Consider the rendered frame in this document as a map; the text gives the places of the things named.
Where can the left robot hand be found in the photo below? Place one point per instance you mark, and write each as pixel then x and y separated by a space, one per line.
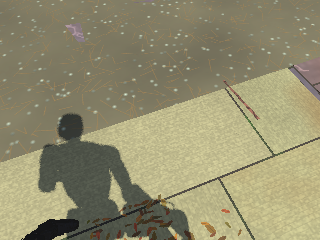
pixel 52 228

